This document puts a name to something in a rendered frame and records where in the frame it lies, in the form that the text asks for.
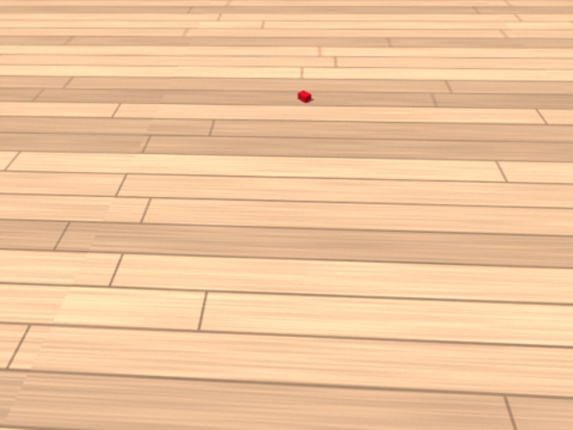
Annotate small box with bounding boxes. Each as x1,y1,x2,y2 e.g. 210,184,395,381
298,90,312,103

